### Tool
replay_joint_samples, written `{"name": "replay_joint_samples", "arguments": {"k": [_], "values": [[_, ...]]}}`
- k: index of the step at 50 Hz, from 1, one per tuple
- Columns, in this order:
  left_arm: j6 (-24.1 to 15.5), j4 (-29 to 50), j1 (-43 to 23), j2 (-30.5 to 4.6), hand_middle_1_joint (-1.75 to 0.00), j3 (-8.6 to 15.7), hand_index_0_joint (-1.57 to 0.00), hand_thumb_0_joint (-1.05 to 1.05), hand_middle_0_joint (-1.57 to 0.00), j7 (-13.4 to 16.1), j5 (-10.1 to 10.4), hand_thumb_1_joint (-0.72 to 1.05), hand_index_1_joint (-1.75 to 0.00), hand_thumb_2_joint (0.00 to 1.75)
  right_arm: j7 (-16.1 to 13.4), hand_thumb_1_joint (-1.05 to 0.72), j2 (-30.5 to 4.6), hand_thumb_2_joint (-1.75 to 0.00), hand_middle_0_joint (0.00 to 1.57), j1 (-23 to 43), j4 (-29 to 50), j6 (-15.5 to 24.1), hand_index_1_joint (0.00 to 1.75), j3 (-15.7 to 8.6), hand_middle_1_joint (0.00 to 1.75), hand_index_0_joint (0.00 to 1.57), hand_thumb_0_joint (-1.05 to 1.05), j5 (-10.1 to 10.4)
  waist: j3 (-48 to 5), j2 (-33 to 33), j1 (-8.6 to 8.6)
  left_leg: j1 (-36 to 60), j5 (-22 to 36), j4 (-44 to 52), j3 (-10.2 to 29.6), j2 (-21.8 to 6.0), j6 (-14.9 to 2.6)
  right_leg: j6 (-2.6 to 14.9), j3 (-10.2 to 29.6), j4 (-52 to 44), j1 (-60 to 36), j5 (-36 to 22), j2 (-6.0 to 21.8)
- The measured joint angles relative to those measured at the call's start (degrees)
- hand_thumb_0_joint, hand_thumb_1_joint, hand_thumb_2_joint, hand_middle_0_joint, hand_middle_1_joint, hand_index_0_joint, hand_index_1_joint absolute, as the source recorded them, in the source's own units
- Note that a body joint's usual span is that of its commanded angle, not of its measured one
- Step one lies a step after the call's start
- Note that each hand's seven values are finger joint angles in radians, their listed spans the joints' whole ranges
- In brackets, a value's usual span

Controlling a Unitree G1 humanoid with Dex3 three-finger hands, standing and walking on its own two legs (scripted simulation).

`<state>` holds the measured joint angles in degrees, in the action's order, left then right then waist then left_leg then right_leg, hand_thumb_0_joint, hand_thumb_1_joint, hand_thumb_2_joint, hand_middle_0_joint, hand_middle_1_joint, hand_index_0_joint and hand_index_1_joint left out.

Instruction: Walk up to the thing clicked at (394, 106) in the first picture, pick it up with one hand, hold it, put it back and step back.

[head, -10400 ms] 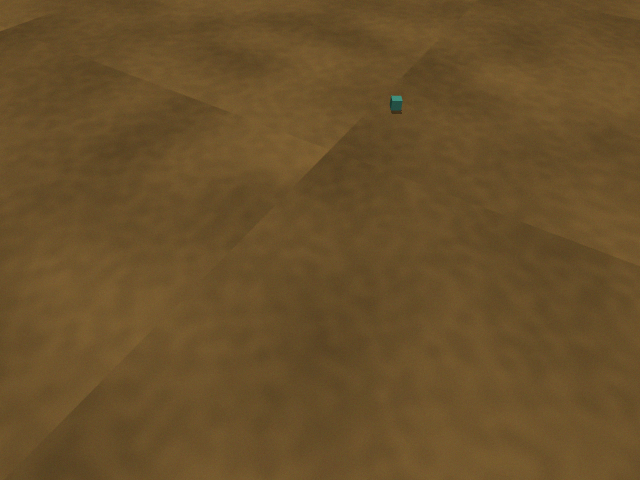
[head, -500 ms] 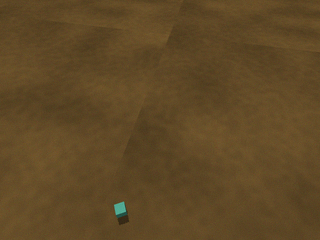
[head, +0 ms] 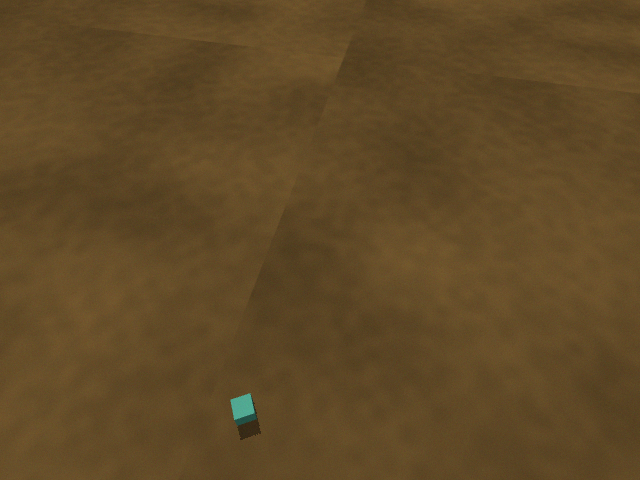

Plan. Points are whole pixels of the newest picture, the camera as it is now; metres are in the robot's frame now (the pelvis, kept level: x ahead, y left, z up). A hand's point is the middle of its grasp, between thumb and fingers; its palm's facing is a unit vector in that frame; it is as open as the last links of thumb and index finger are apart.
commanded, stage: rise first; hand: left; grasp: from above
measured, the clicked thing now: (243, 409) +0.43 +0.22 -0.75
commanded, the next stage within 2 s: none
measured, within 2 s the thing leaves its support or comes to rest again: neither
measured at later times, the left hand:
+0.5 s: hand out of the picture +0.13 +0.26 -0.22, palm faces -0.09 -0.90 -0.43, open 13.1 cm
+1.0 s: hand out of the picture +0.13 +0.28 -0.30, palm faces -0.30 -0.75 -0.59, open 12.8 cm
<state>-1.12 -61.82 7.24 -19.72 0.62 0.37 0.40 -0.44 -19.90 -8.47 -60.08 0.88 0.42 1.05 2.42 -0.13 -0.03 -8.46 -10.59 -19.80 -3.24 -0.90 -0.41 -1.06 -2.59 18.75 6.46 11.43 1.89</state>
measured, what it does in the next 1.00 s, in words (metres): lowers itself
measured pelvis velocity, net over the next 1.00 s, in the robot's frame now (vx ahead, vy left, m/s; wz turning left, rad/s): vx -0.03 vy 0.00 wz -0.01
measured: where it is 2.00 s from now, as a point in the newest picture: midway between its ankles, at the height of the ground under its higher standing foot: outside the picture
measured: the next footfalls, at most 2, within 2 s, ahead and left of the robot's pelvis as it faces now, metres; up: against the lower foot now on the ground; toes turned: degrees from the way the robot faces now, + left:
none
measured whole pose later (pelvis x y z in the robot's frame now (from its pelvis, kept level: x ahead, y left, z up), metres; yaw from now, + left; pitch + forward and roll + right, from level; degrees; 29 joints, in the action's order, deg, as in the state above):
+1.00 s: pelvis -0.03 +0.00 -0.15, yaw +0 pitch +24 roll -2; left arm 6.9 -33.8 6.8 -21.3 7.7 3.3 -24.3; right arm -0.7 -14.8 -8.7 -32.5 11.8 -1.2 -0.3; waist -8.7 -0.2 -1.0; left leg -69.8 -33.6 -79.0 -0.5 -3.0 -0.6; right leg -0.6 -3.0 77.5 66.7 34.9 2.1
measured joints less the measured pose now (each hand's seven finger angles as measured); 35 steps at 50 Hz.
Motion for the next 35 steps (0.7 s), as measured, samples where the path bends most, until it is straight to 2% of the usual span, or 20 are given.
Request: {"name": "replay_joint_samples", "arguments": {"k": [2,4,7,10,15,18,22,27,35], "values": [[-0.76,-0.12,-3.41,0.76,-0.36,1.57,-0.21,0.00,-0.22,0.40,0.39,0.83,-0.37,0.90,-0.77,-0.92,0.64,-0.90,0.20,-1.24,4.69,1.00,0.30,0.18,0.30,0.20,0.01,1.16,0.79,0.01,-0.18,-3.33,-0.79,-2.93,0.52,-0.01,-0.08,0.14,-0.45,2.96,3.13,1.02,0.12],[-0.50,-0.80,-7.26,0.83,-0.43,3.10,-0.23,0.00,-0.23,0.02,-0.44,0.76,-0.44,0.89,-1.20,-0.92,1.84,-0.90,0.20,-1.65,8.12,1.23,0.30,0.13,0.30,0.20,0.00,1.48,1.21,-0.27,-0.22,-6.98,-1.56,-5.84,0.63,-0.28,0.01,0.26,-0.46,5.85,6.76,1.81,-0.02],[-0.44,-1.04,-11.24,-0.11,-0.55,5.76,-0.24,0.00,-0.25,-1.49,-3.45,0.60,-0.56,0.86,-1.07,-0.92,4.00,-0.90,0.20,-2.25,11.64,1.48,0.30,-0.48,0.30,0.20,0.00,0.75,0.18,-0.96,-0.83,-12.97,-3.12,-10.60,0.65,-0.77,0.15,0.56,-0.32,10.66,12.83,3.37,-0.28],[0.77,1.78,-11.39,-0.70,-0.68,7.65,-0.25,0.00,-0.25,-2.33,-6.55,0.42,-0.68,0.84,-0.64,-0.92,5.54,-0.90,0.20,-3.73,14.50,1.34,0.30,-1.24,0.30,0.20,0.00,0.28,-1.21,-1.28,-1.29,-17.01,-5.05,-14.81,0.33,-1.27,0.29,0.69,0.14,14.77,17.03,5.07,-0.57],[5.31,6.59,-8.48,0.08,-0.82,7.18,-0.25,0.00,-0.25,-1.41,-9.81,0.07,-0.82,0.84,-0.08,-0.90,5.84,-0.89,0.20,-6.41,18.36,0.87,0.30,-1.55,0.30,0.20,0.01,0.54,-3.43,-0.20,-1.79,-20.94,-7.55,-19.58,0.50,-1.54,0.16,0.57,0.13,18.84,20.62,7.20,-0.65],[7.33,8.46,-6.94,0.61,-0.86,7.16,-0.24,0.00,-0.25,-0.50,-10.69,-0.12,-0.87,0.85,0.16,-0.90,5.58,-0.89,0.20,-6.78,20.30,1.62,0.30,-1.70,0.30,0.20,0.01,0.41,-4.48,0.28,-1.84,-24.65,-9.34,-23.56,0.67,-1.64,0.02,0.47,0.09,22.70,24.21,8.96,-0.58],[7.74,12.71,-4.30,1.19,-0.88,7.92,-0.24,0.00,-0.25,0.37,-11.54,-0.29,-0.90,0.86,0.10,-0.90,5.43,-0.89,0.20,-6.40,22.43,3.60,0.30,-2.14,0.30,0.20,0.01,-0.03,-5.56,0.22,-1.51,-30.81,-12.15,-30.14,0.96,-1.79,-0.08,0.38,0.05,29.39,30.33,11.89,-0.45],[7.68,20.13,-0.64,1.31,-0.89,8.27,-0.24,-0.01,-0.26,0.74,-13.27,-0.38,-0.92,0.86,-0.55,-0.89,5.63,-0.89,0.20,-4.76,23.91,5.30,0.30,-2.48,0.30,0.20,0.01,-0.49,-6.16,-0.29,-0.88,-36.96,-15.21,-37.25,1.40,-1.94,-0.06,0.42,-0.10,36.58,36.37,15.13,-0.32],[10.62,28.86,3.55,1.03,-0.87,7.27,-0.27,-0.01,-0.29,0.79,-15.29,-0.38,-0.90,0.84,-1.21,-0.88,6.18,-0.89,0.20,-2.49,25.93,7.18,0.30,-2.05,0.30,0.20,0.01,-0.88,-7.52,0.18,-0.77,-42.88,-17.86,-43.42,2.23,-2.17,-0.05,0.46,-0.65,42.27,41.79,17.75,-0.38]]}}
